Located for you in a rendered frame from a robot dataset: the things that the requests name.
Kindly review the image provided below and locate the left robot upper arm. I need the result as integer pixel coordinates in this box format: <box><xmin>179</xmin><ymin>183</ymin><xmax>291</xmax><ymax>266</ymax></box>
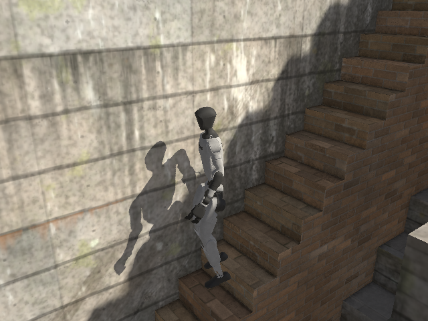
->
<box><xmin>207</xmin><ymin>139</ymin><xmax>224</xmax><ymax>177</ymax></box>

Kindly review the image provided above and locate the right robot thigh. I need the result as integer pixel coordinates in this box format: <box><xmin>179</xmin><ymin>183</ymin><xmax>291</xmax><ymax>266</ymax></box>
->
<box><xmin>192</xmin><ymin>183</ymin><xmax>205</xmax><ymax>233</ymax></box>

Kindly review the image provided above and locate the robot left forearm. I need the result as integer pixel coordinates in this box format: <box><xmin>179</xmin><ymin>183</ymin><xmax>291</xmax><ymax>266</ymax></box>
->
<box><xmin>199</xmin><ymin>171</ymin><xmax>223</xmax><ymax>207</ymax></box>

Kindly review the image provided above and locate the robot left hand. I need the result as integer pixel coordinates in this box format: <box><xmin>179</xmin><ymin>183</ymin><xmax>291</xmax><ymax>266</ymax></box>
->
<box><xmin>185</xmin><ymin>203</ymin><xmax>206</xmax><ymax>224</ymax></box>

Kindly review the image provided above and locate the robot left shin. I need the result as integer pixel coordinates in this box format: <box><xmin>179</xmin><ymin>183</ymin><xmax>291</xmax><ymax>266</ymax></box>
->
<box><xmin>201</xmin><ymin>239</ymin><xmax>223</xmax><ymax>278</ymax></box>

